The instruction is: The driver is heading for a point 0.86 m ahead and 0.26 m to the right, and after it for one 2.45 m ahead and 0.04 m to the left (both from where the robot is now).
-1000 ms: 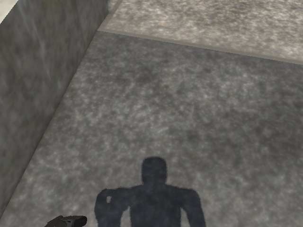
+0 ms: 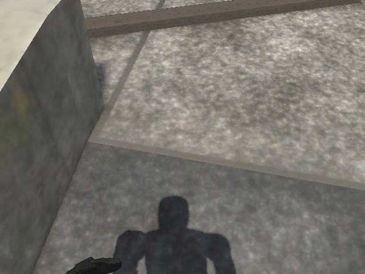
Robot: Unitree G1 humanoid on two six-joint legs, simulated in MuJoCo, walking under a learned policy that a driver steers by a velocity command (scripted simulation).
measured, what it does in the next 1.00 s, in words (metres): climbs: right foot 0.05 m higher, then left foot 0.04 m higher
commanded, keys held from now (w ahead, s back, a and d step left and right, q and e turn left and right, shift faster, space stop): w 0.50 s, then w+e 0.50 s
